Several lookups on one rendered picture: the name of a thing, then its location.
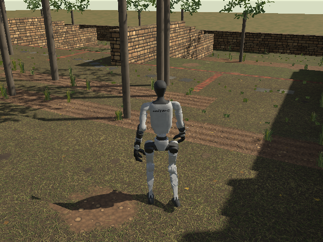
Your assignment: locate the right robot upper arm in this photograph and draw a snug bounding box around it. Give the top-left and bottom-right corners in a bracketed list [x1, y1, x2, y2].
[171, 101, 184, 129]

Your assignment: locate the humanoid robot torso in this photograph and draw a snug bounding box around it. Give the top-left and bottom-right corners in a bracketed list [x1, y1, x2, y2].
[149, 100, 173, 151]

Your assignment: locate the robot right hand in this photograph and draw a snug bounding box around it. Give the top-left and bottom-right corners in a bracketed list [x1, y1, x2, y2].
[173, 134, 185, 143]

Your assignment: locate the right robot forearm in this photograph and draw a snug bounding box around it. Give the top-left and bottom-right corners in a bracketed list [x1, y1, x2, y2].
[178, 121, 186, 137]

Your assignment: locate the robot head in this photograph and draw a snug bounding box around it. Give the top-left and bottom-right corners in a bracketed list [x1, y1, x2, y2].
[152, 80, 169, 104]

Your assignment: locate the robot left hand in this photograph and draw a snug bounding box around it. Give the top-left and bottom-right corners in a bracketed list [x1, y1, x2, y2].
[134, 149, 146, 162]

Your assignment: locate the left robot upper arm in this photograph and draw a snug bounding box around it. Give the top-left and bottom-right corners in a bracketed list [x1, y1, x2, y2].
[139, 102, 150, 132]

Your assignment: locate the left robot forearm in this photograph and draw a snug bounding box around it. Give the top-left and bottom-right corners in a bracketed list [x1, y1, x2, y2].
[134, 124, 144, 150]

